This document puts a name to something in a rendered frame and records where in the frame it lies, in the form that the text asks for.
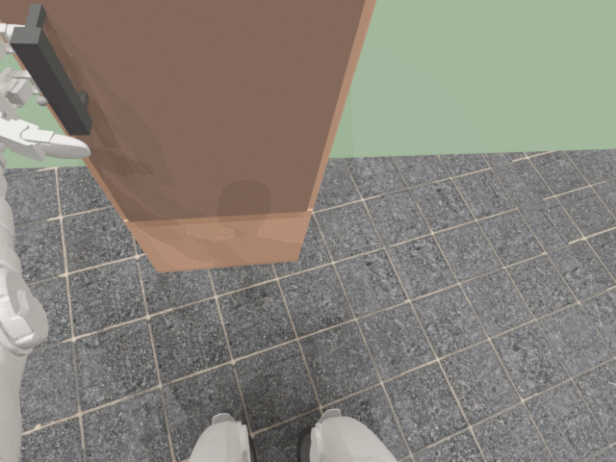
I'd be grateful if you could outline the right robot thigh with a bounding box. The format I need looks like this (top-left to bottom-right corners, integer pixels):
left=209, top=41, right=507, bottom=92
left=311, top=417, right=398, bottom=462

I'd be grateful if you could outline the robot right shin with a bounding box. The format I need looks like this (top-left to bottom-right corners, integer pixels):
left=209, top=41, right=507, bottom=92
left=310, top=409, right=342, bottom=462

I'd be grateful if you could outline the robot left hand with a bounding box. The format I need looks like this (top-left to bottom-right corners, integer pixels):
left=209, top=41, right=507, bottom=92
left=0, top=23, right=90, bottom=162

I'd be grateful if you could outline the cupboard door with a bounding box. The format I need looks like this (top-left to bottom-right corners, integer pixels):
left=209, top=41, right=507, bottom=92
left=0, top=0, right=366, bottom=222

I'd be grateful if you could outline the left robot upper arm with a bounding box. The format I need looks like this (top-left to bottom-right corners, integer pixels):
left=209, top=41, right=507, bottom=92
left=0, top=268, right=48, bottom=462

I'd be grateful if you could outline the handle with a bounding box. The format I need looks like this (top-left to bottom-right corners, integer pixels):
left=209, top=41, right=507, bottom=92
left=10, top=4, right=92, bottom=136

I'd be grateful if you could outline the robot left forearm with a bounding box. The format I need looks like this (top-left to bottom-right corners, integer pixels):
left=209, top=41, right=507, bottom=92
left=0, top=152, right=22, bottom=277

